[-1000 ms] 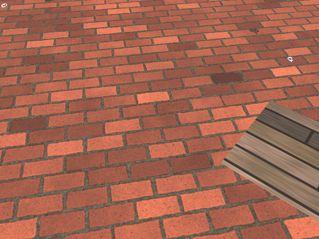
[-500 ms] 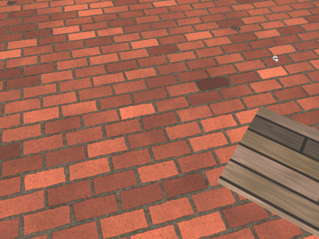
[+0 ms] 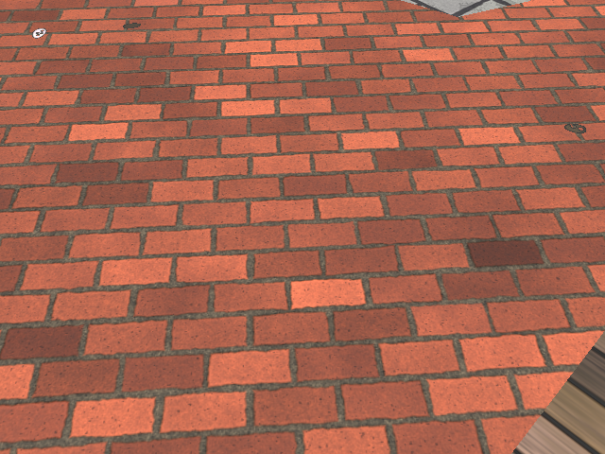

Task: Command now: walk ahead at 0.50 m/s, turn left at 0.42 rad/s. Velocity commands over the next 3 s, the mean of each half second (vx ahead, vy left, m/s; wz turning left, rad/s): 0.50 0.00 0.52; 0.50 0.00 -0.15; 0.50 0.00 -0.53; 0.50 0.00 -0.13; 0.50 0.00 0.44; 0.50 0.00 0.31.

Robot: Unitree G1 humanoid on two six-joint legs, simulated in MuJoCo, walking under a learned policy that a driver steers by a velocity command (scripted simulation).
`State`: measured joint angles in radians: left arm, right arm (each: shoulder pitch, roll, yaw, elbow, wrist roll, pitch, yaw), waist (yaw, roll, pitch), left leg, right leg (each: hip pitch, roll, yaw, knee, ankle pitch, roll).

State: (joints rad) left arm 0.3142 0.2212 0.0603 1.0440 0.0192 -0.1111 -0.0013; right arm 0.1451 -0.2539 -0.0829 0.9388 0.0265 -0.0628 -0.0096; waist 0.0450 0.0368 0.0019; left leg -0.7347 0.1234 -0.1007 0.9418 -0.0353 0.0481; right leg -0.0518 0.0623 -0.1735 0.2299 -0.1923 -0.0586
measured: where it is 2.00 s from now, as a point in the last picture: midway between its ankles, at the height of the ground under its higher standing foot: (300, 236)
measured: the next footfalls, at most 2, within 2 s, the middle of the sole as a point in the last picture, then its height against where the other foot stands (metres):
left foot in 0.24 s outside the picture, level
right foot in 0.78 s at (310, 390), level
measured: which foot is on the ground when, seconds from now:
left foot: up 0.00-0.22, down 0.24-0.78, up 0.80-1.00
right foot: down 0.00-0.26, up 0.28-0.76, down 0.78-1.00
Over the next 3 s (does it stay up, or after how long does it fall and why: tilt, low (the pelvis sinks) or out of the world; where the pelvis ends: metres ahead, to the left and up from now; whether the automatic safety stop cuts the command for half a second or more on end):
stays up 1.68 0.07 0.00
